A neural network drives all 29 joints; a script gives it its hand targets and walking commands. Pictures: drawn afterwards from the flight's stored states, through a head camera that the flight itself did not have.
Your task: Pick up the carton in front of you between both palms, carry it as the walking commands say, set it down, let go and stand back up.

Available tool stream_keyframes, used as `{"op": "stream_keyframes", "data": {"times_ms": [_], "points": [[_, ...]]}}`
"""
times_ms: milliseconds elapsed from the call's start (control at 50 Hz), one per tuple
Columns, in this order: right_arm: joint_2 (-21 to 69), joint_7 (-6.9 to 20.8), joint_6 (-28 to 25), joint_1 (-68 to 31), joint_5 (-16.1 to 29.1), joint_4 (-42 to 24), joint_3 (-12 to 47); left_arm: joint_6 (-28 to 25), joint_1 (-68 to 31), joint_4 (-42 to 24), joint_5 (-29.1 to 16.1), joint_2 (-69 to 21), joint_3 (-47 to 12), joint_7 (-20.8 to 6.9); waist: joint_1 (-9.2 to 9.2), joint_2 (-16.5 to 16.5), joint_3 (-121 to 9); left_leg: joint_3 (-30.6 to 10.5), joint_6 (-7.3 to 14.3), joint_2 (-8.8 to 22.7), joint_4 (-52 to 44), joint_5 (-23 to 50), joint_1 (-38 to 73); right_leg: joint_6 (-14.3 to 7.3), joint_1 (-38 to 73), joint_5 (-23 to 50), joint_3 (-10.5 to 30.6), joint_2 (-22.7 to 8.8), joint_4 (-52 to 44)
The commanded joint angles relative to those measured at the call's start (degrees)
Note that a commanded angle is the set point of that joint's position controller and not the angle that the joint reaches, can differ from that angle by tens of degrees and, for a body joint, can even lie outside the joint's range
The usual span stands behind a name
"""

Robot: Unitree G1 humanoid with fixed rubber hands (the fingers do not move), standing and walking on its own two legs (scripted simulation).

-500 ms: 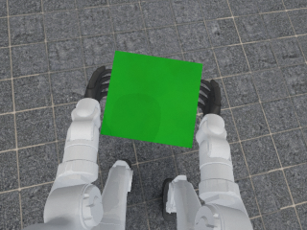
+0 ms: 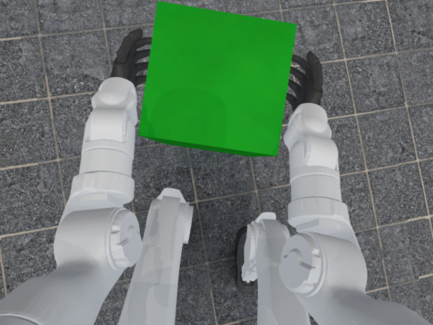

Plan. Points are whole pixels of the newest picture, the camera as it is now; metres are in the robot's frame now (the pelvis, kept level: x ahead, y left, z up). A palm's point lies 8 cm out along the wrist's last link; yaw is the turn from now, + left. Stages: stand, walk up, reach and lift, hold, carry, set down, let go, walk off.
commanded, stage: set down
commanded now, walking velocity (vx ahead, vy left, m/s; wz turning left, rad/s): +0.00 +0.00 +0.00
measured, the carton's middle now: (215, 98) +0.49 +0.09 -0.18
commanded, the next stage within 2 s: none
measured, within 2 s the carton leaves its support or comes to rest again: rests again in 1.04 s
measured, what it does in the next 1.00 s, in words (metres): lowers itself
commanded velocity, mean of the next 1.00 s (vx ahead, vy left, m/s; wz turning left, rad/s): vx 0.00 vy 0.00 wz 0.00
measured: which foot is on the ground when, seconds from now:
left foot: down 0.00-1.00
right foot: down 0.00-1.00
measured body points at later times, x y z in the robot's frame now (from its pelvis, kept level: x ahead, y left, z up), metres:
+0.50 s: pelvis -0.02 +0.00 -0.10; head +0.33 +0.08 +0.17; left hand +0.50 +0.26 -0.26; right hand +0.53 -0.05 -0.25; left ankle +0.12 +0.12 -0.50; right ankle +0.07 -0.14 -0.50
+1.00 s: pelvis -0.02 +0.00 -0.14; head +0.34 +0.06 +0.10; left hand +0.51 +0.26 -0.32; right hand +0.53 -0.05 -0.32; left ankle +0.12 +0.12 -0.50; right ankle +0.07 -0.14 -0.50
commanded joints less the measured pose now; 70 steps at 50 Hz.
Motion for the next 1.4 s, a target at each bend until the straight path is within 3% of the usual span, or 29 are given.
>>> {"op": "stream_keyframes", "data": {"times_ms": [0, 120, 300, 580, 680, 820, 1000, 1120, 1380], "points": [[48.73, 13.62, -0.42, -37.41, 6.53, 3.4, 31.8, -1.63, -32.27, 0.53, -8.6, -50.23, -28.34, -11.67, 3.14, 9.02, -60.34, 5.51, -1.24, -7.6, -3.3, 15.48, 55.29, 0.32, 5.26, 9.68, -6.81, 8.73, -6.72], [46.02, 12.71, -1.12, -41.8, 6.99, 4.34, 30.18, -2.19, -35.71, 2.58, -8.75, -47.16, -27.08, -11.18, 3.55, 9.76, -59.17, 5.69, -1.21, -7.25, 1.22, 15.44, 50.7, 0.11, 0.3, 8.73, -7.42, 8.78, -1.73], [42.2, 11.1, -1.6, -49.02, 8.6, 5.73, 29.34, -3.1, -41.67, 5.99, -8.9, -41.15, -24.16, -11.04, 5.36, 7.5, -56.9, 6.47, -0.83, -6.1, 7.76, 13.45, 43.08, 0.36, -2.4, 6.68, -8.01, 8.76, 4.86], [36.93, 10.01, -3.11, -60.79, 14.63, 6.22, 32.77, -4.74, -53.99, 7.47, -15.41, -34.35, -27.68, -11.83, 7.23, 7.03, -56.51, 7.36, -0.75, -3.79, 18.61, 16.64, 40.14, 0.1, -1.67, 8.24, -8.63, 7.83, 14.86], [38.73, 9.59, -3.86, -63.77, 17.16, 4.14, 36.68, -5.73, -55.21, 6.72, -19.19, -33.59, -28.5, -12.17, 9.18, 2.69, -57.47, 6.79, 0.39, -3.83, 20.88, 22.95, 40.85, 0.44, 0.81, 12.37, -9.18, 8.28, 17.7], [38.96, 10.87, -3.84, -61.3, 16.01, 8.35, 34.61, -5.62, -51.15, 13.32, -17.25, -34.25, -25.1, -13.47, 9.49, 0.77, -46.64, 6.79, 1.34, -3.61, 22.27, 18.79, 33.96, 0.26, -3.69, 9.62, -8.58, 8.14, 17.95], [35.52, 10.56, -4.83, -62.92, 15.39, 10.23, 32.35, -6.87, -54.93, 14.31, -17.09, -30.94, -22.97, -14.18, 9.34, 0.03, -40.91, 6.41, 1.75, -3.08, 23.37, 14.95, 26.91, -0.39, -2.93, 8.87, -7.4, 7.67, 18.59], [33.33, 10.37, -5.48, -64.63, 15.7, 11.01, 32.68, -7.56, -55.06, 16.9, -17.1, -27.7, -21.41, -13.88, 10.09, -2.31, -37.82, 6.01, 2.48, -2.78, 23.78, 12.93, 24.8, -0.38, -3.08, 7.38, -7.28, 7.38, 19.26], [24.92, 11.35, -4.94, -58.91, 11.43, 18.11, 25.47, -7.23, -50.67, 24.36, -12.07, -20.86, -15.19, -14.85, 8.59, -2.75, -21.56, 4.7, 3.26, -2.38, 23.06, 3.71, 16.84, -1.09, -8.0, 0.13, -6.61, 6.67, 18.68]]}}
